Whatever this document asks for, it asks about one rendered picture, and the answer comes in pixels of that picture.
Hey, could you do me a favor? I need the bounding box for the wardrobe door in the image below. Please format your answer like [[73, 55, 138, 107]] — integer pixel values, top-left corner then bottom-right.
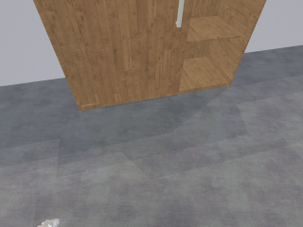
[[70, 0, 193, 105], [40, 0, 99, 105]]

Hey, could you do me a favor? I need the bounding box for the handle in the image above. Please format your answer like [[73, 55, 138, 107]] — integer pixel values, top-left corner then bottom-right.
[[175, 0, 185, 27]]

